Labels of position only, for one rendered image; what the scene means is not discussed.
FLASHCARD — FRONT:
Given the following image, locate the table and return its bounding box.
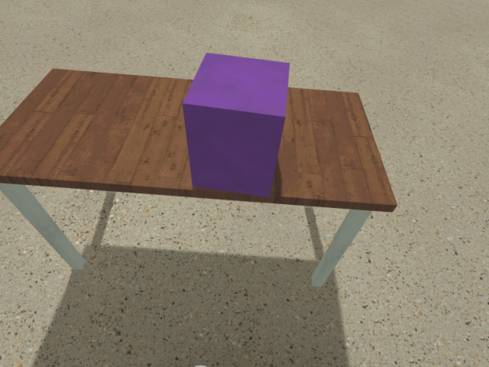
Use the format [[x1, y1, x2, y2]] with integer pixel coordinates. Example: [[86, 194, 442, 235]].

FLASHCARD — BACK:
[[0, 69, 397, 287]]

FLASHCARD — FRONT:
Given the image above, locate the carton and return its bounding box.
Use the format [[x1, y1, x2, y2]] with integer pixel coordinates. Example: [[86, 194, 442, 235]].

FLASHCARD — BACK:
[[183, 53, 290, 197]]

